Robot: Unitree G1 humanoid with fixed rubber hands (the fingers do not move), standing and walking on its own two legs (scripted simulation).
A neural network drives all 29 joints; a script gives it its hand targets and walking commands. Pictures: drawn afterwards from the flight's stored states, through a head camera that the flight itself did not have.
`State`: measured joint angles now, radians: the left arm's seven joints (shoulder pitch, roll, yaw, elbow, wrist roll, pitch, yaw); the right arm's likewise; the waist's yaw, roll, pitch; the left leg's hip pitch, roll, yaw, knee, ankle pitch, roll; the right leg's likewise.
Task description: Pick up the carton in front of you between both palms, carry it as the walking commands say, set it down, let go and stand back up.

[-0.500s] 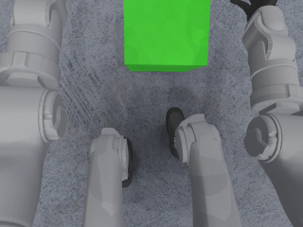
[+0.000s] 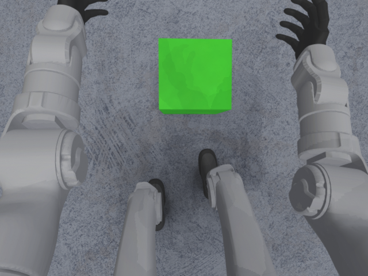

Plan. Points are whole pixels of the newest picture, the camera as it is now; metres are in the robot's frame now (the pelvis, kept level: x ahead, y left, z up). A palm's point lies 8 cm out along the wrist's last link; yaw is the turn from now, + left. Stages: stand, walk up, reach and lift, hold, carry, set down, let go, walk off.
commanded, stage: let go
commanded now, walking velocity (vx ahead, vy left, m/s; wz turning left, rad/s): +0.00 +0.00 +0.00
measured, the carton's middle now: (192, 82) +0.52 -0.09 -0.48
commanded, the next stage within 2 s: stand in 1.46 s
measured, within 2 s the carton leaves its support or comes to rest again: neither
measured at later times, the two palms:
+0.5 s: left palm (29, 97) +0.44 +0.15 +0.01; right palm out of the picture +0.37 -0.28 +0.01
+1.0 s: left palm out of the picture +0.29 +0.22 +0.09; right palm out of the picture +0.24 -0.24 +0.10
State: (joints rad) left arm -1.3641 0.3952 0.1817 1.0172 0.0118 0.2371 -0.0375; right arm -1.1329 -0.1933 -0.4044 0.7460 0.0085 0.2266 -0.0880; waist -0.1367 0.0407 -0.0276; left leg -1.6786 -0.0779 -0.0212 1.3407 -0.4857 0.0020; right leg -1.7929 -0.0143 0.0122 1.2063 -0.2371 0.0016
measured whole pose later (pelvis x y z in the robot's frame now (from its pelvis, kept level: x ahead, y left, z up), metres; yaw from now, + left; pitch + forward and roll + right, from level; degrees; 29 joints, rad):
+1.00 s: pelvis +0.10 +0.00 +0.17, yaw -2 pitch +3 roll -1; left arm 0.16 0.19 0.07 0.49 0.03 0.03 -0.04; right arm 0.25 -0.22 -0.03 0.39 0.02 0.06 0.07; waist -0.03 0.02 0.06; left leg -0.18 -0.01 -0.05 0.47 -0.35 0.01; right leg -0.32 0.03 0.00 0.44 -0.17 0.00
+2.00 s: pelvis +0.12 -0.02 +0.16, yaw -1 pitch +0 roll +0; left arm 0.15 0.32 0.05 0.82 0.03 0.00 0.01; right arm 0.20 -0.36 -0.02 0.73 -0.04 0.01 -0.03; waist 0.01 0.05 0.00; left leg -0.09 -0.01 -0.08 0.48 -0.39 0.00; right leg -0.27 0.03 -0.02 0.53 -0.27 -0.03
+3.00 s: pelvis +0.10 -0.02 +0.17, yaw -1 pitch -2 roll +0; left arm 0.11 0.37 0.03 1.03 0.01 -0.01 0.01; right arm 0.19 -0.39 0.00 0.96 -0.02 -0.01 -0.02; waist 0.01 0.03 0.03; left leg -0.02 -0.01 -0.08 0.35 -0.29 -0.01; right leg -0.19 0.03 -0.03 0.40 -0.16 -0.03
